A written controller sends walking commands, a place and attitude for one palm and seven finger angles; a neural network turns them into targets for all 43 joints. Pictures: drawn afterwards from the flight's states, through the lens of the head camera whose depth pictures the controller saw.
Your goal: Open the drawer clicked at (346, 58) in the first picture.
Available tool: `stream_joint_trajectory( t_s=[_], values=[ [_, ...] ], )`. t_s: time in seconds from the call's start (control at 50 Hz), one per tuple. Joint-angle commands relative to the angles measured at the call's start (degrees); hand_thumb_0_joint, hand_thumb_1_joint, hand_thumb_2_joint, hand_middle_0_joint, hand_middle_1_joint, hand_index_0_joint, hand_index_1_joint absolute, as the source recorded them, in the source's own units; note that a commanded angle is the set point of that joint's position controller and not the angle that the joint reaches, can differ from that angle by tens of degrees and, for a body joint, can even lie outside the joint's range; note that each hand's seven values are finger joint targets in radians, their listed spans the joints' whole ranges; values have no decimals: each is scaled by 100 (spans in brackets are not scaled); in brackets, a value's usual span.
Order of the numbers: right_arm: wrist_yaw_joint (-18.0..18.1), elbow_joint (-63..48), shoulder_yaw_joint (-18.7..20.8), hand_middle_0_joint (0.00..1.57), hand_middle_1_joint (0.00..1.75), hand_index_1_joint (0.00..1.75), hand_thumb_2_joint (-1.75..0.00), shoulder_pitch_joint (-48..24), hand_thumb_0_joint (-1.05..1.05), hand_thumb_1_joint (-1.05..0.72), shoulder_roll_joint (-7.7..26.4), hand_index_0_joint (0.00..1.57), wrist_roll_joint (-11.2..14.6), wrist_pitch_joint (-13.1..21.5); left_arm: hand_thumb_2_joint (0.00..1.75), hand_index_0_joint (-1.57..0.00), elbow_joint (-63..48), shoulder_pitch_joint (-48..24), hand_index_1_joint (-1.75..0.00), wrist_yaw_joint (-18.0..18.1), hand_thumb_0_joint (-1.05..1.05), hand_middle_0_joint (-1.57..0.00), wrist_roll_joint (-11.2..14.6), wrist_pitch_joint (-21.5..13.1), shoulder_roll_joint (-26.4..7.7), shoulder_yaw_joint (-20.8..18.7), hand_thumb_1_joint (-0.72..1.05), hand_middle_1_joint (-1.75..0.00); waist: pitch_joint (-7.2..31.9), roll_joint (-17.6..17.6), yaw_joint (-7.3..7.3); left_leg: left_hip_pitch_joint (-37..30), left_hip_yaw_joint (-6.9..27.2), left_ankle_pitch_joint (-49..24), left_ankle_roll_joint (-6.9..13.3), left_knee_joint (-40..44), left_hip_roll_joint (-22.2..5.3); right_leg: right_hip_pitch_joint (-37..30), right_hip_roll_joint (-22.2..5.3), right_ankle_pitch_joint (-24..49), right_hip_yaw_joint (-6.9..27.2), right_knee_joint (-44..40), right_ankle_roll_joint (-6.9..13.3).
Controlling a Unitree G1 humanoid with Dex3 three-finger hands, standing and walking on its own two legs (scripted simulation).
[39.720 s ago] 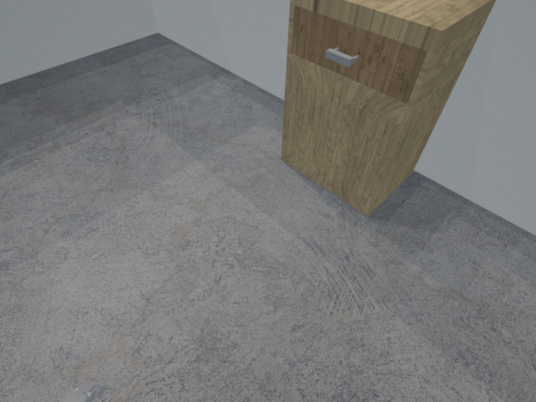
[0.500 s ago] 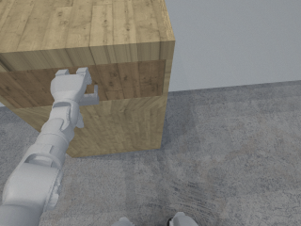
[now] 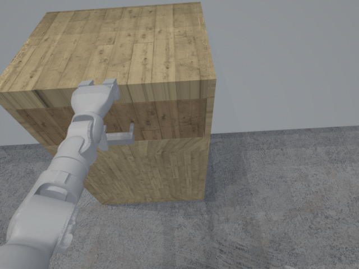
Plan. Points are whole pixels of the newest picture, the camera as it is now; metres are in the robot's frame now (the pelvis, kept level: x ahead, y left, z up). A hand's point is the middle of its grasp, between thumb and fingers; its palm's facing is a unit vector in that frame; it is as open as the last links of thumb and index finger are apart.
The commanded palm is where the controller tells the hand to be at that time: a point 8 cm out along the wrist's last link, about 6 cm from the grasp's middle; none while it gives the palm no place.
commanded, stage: lift the hand off the handle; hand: left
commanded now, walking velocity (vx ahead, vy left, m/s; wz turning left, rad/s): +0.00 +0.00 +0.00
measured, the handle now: (117, 133) +0.50 +0.21 -0.05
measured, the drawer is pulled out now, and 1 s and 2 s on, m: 0.00 0.00 0.00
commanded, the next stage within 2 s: draw the hand back to the body in 0.18 s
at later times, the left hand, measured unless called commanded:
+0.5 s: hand (94, 120) +0.43 +0.21 +0.09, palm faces +0.02 -0.04 -1.00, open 13.8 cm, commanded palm +0.39 +0.22 +0.16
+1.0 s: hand (68, 157) +0.30 +0.21 +0.14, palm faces +0.19 -0.79 -0.58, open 13.7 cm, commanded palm +0.26 +0.25 +0.17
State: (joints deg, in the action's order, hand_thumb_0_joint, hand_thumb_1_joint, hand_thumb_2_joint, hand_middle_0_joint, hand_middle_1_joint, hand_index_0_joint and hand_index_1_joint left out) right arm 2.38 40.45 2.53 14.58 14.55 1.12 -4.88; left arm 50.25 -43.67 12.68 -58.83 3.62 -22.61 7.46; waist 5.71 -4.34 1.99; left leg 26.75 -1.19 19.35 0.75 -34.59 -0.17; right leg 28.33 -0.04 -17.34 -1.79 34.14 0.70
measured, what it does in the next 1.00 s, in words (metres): stands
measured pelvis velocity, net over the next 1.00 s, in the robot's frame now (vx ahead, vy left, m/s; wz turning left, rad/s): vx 0.00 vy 0.00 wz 0.01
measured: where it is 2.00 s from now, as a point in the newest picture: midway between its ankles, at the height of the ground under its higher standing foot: outside the picture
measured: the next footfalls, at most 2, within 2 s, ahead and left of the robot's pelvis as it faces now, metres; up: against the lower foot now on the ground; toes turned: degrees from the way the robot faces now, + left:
none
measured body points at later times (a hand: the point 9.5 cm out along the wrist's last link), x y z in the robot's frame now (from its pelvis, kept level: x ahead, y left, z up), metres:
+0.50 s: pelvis +0.00 +0.00 +0.01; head +0.04 -0.04 +0.45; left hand +0.42 +0.20 +0.15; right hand +0.08 -0.27 -0.13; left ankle -0.03 +0.11 -0.73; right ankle -0.01 -0.11 -0.73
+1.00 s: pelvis +0.00 +0.00 +0.02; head +0.00 -0.03 +0.46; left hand +0.29 +0.25 +0.17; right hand +0.23 -0.20 -0.06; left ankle -0.03 +0.11 -0.73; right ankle -0.01 -0.11 -0.73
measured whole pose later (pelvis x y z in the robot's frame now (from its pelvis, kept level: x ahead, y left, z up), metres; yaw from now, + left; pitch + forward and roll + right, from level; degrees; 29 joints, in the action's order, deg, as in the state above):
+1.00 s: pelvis +0.00 +0.00 +0.02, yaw +0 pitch -1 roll +0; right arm 3.9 33.0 -2.4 4.6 12.8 1.6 -1.2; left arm 1.1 -5.3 3.1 -12.1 0.8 -19.9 -2.5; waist -1.4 -4.5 -4.5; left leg 7.4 -0.8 15.4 0.9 -24.1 0.3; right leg 9.0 -0.3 -13.8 -2.1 24.1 0.4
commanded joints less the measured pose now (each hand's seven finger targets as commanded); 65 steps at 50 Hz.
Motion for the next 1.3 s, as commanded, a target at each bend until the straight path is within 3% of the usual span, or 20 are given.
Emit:
stream_joint_trajectory(
  t_s=[0.0,0.06,0.12,0.14,0.26,0.3,0.36,0.38,0.42,0.5,0.56,0.7,0.78,0.86,0.88,0.9,0.92,0.98,1.08,1.28],
  values=[
    [120,-508,226,20,30,30,-90,280,0,-90,756,20,34,124,30,-30,-1393,-3025,-120,64,0,-30,-12,-81,-1569,-559,-50,-120,2204,395,130,-1040,-100,-2351,159,287,198,-1460,188,2356,61,-314,87],
    [146,-602,226,20,30,30,-90,186,0,-90,762,20,26,112,30,-30,-1708,-2894,-120,-83,0,-30,28,-207,-1767,-692,-50,-120,2432,354,29,-1113,-124,-2538,157,330,219,-1819,170,2624,105,-336,83],
    [121,-555,188,20,30,30,-90,150,0,-90,773,20,58,108,30,-30,-1052,-2298,-120,-193,0,-30,51,-128,-1307,-397,-50,-120,1695,733,83,-835,-180,-2208,155,413,197,-1504,164,2414,57,-442,46],
    [106,-538,192,20,30,30,-90,178,0,-90,806,20,86,98,30,-30,-1026,-2367,-120,-219,0,-30,50,-125,-1531,-550,-50,-120,1621,716,74,-779,-160,-2080,140,462,177,-1462,164,2279,65,-461,56],
    [113,-635,239,20,30,30,-90,198,0,-90,792,20,68,109,30,-30,-1401,-2638,-120,-295,0,-30,52,-320,-1413,-407,-50,-120,1988,448,82,-997,-177,-2055,168,418,217,-1519,161,2132,145,-481,80],
    [115,-640,232,20,30,30,-90,187,0,-90,793,20,68,114,30,-30,-1364,-2208,-120,-261,0,-30,64,-378,-1798,-803,-50,-120,1963,583,-68,-875,-168,-2015,167,455,204,-1669,157,2166,143,-450,77],
    [98,-799,230,20,30,30,-90,11,0,-90,770,20,52,109,30,-30,-1936,-1650,-120,-193,0,-30,64,-437,-2036,-1081,-50,-120,2338,385,-317,-892,-215,-2355,153,497,222,-2151,139,2561,184,-398,102],
    [91,-833,222,20,30,30,-90,-52,0,-90,742,20,70,113,30,-30,-2028,-1364,-120,-158,0,-30,65,-404,-2030,-1117,-50,-120,2214,398,-358,-846,-224,-2413,153,508,214,-2163,140,2668,168,-377,96],
    [60,-874,220,20,30,30,-90,-179,0,-90,758,20,102,131,30,-30,-2263,-1095,-120,-133,0,-30,117,-297,-1865,-1035,-50,-120,1923,541,-330,-828,-238,-2321,155,588,191,-2093,149,2599,143,-453,77],
    [92,-964,206,20,30,30,-90,-448,0,-90,767,20,147,158,30,-30,-3043,-611,-120,-201,0,-30,191,-127,-2016,-1150,-50,-120,1902,452,-378,-1035,-230,-2285,168,704,190,-2217,155,2480,155,-548,70],
    [104,-1047,206,20,30,30,-90,-633,0,-90,741,20,169,198,30,-30,-3772,-343,-120,-360,0,-30,299,-63,-1601,-757,-50,-120,1885,254,-302,-1445,-191,-2473,170,734,191,-2100,182,2354,107,-651,86],
    [103,-1107,85,20,30,30,-90,-1105,0,-90,651,20,140,255,30,-30,-4808,711,-120,-582,0,-30,454,-8,-1594,-836,-50,-120,1397,217,-475,-1792,-49,-2711,102,901,165,-1975,204,2121,11,-788,108],
    [101,-1131,-27,20,30,30,-90,-1394,0,-90,628,20,116,226,30,-30,-4942,1269,-120,-700,0,-30,443,122,-1593,-891,-50,-120,1045,480,-587,-1681,-58,-2446,72,1042,182,-2040,180,1891,-25,-897,88],
    [87,-1233,-59,20,30,30,-90,-1592,0,-90,584,20,50,222,30,-30,-5696,1679,-120,-797,0,-30,467,118,-1699,-1037,-50,-120,1237,148,-672,-1982,-18,-2755,52,1065,195,-2252,194,2026,-14,-942,114],
    [110,-1699,-240,20,30,30,-90,-1120,0,-90,102,20,205,462,32,-30,-5870,1311,-118,-798,0,-30,4689,-302,244,-999,-47,-118,522,759,-61,-2590,-95,-2261,194,1067,-19,-2159,206,1922,-179,-1211,68],
    [135,-1643,-313,20,30,30,-90,-1348,0,-90,265,20,150,644,33,-29,-6116,1580,-115,-774,0,-29,5062,-548,-229,-1185,-43,-115,684,1019,-209,-2686,-11,-2063,229,1128,-60,-2309,198,1793,-85,-1189,30],
    [244,-1579,-301,20,30,30,-90,-1268,0,-90,374,20,66,667,34,-29,-6186,2223,-113,-709,0,-29,5587,-666,-637,-1945,-40,-113,784,889,-358,-2696,-50,-2239,188,1224,-43,-2582,213,1956,-79,-1252,36],
    [303,-1482,-401,20,30,30,-90,-1228,0,-90,354,20,-46,870,39,-29,-6799,2591,-107,-677,0,-29,5975,-889,-584,-2179,-29,-107,651,121,-418,-2656,-63,-2522,24,1379,-27,-2737,116,2165,-92,-1327,33],
    [259,-1446,-404,20,30,30,-90,-1195,0,-90,335,20,-124,1027,47,-27,-7271,3482,-95,-692,0,-27,6135,-1019,-372,-2230,-12,-95,150,-163,-448,-2470,-44,-2512,-70,1558,-58,-2733,84,2141,-107,-1494,60],
    [213,-1400,-269,20,30,30,-90,-1186,0,-90,386,20,-158,1249,62,-25,-8083,5243,-73,-667,0,-25,6218,-1169,-387,-2543,23,-73,119,141,-499,-2327,-45,-2299,-38,1525,-50,-2791,52,2010,-77,-1526,24]
  ],
)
